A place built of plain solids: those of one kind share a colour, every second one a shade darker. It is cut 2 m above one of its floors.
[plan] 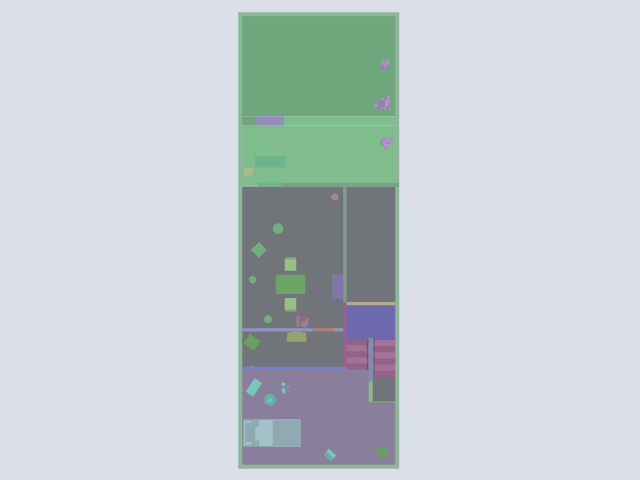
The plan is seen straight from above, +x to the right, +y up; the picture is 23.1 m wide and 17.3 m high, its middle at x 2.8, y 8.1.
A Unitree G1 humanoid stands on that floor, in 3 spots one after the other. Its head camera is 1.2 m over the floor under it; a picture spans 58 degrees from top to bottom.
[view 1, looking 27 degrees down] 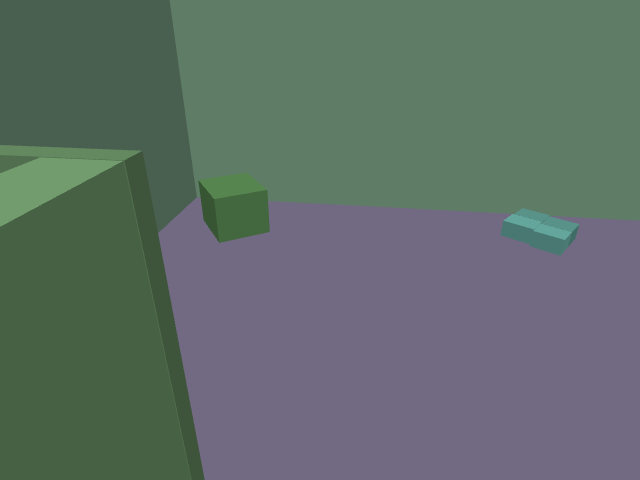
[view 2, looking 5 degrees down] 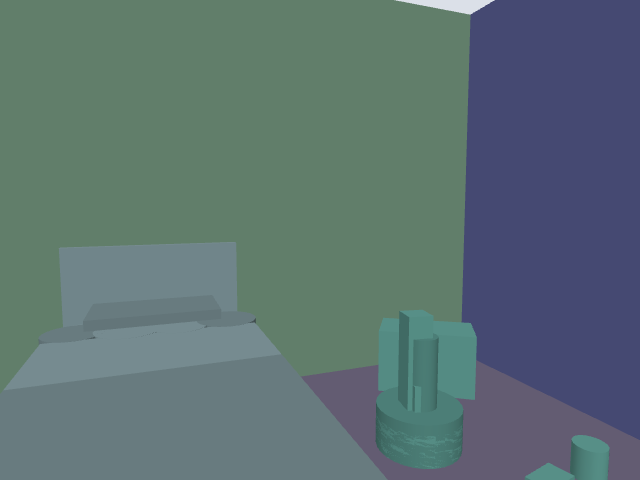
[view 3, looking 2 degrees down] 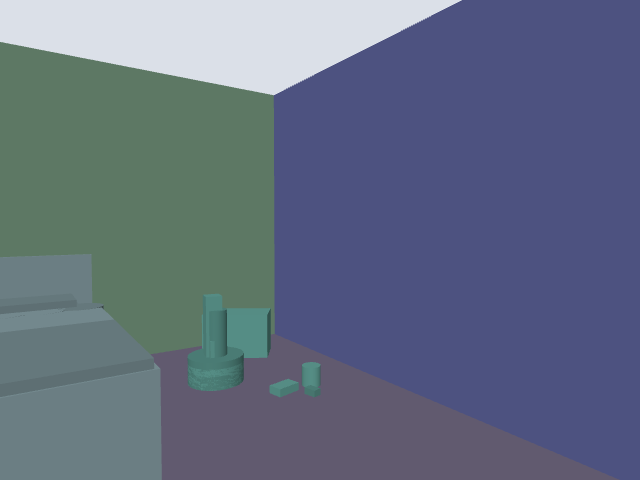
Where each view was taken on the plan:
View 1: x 4.16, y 2.91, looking -82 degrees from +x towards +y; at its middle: upper_floor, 2.64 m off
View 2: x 2.75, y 1.15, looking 159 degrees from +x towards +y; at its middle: wall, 2.96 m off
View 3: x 4.16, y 1.11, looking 145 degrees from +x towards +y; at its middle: upper_back_wall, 4.02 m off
